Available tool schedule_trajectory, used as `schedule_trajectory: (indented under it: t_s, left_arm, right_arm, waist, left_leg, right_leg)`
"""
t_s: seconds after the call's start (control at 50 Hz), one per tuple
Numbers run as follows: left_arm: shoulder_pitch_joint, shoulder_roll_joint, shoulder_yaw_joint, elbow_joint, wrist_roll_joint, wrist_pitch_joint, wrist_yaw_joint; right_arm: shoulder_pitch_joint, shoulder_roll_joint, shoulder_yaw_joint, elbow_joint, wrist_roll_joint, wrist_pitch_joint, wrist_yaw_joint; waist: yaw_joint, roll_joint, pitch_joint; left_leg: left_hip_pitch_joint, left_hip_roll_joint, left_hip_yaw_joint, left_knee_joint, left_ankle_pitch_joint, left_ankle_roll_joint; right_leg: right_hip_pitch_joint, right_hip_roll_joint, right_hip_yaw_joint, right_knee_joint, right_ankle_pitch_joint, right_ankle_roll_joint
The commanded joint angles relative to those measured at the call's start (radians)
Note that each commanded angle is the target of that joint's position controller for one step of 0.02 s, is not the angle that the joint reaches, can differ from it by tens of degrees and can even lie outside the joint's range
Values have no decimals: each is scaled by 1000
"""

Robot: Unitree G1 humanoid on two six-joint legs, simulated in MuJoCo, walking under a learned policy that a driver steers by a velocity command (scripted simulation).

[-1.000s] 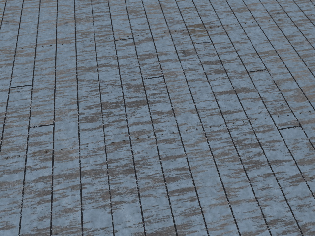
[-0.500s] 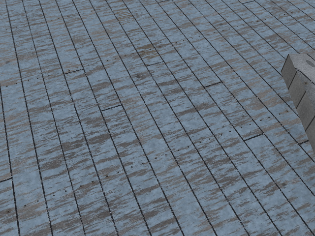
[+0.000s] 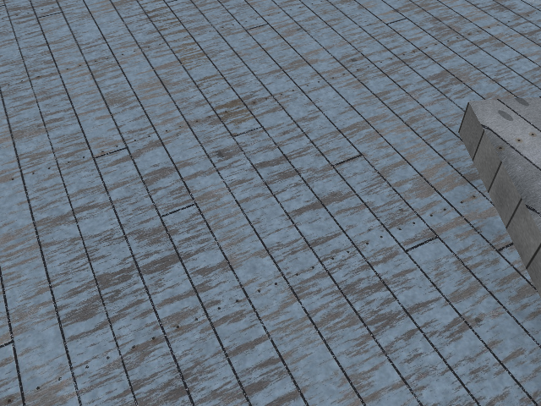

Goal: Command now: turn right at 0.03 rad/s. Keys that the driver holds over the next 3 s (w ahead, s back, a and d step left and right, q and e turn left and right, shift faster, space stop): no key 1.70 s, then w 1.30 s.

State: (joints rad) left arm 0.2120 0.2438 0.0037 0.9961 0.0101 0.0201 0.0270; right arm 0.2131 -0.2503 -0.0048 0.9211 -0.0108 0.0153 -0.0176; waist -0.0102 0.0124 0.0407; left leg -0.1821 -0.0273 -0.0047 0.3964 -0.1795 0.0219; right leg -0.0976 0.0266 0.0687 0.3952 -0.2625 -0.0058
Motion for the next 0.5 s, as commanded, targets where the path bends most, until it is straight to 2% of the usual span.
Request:
schedule_trajectory:
  t_s: [0.02, 0.24, 0.5]
  left_arm:
    - [13, 112, 14, 1, -2, -19, 7]
    - [41, 90, -1, 76, -3, -25, 9]
    - [95, 48, -11, 124, -4, -28, 12]
  right_arm:
    - [23, -107, -25, -1, 1, -10, -1]
    - [54, -81, -11, 113, 1, -10, -5]
    - [97, -45, 1, 185, 1, -11, -13]
  waist:
    - [-4, -62, 3]
    - [-1, -18, 23]
    - [0, -16, 26]
  left_leg:
    - [57, 100, -104, -63, 84, 24]
    - [44, 101, -102, -80, 50, 6]
    - [29, 106, -100, -65, 61, 6]
  right_leg:
    - [-86, -105, 101, -105, 117, -36]
    - [-104, -101, 98, -127, 61, -51]
    - [-107, -92, 82, -111, 92, -53]
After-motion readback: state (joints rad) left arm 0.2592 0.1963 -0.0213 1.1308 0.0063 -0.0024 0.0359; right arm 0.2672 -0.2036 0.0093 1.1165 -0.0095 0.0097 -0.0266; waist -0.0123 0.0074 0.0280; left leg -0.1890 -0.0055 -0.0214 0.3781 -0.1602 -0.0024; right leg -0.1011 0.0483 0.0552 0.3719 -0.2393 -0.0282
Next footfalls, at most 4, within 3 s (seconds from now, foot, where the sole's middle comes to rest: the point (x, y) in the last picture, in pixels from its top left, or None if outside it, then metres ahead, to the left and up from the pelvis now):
2.46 right None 0.45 -0.03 -0.78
3.00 left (240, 317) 0.77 0.12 -0.78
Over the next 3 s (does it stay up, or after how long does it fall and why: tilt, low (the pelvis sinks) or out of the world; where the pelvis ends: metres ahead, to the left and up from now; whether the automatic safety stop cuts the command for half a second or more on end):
stays up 0.60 0.04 -0.02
